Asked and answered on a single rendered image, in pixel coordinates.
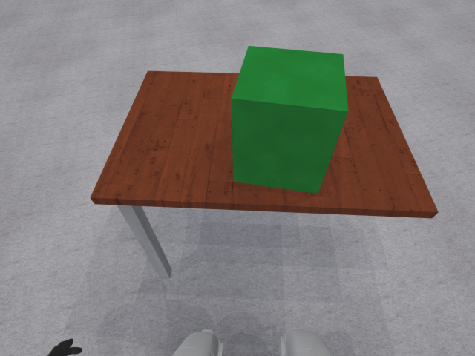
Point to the left robot hand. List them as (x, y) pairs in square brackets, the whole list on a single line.
[(65, 349)]

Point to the robot left thigh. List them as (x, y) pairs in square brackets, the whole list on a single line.
[(200, 344)]

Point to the table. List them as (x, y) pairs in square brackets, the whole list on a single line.
[(175, 150)]

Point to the robot thigh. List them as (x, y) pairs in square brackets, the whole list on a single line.
[(302, 342), (200, 344)]

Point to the robot right thigh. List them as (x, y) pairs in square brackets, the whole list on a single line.
[(302, 342)]

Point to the carton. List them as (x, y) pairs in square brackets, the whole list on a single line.
[(288, 109)]

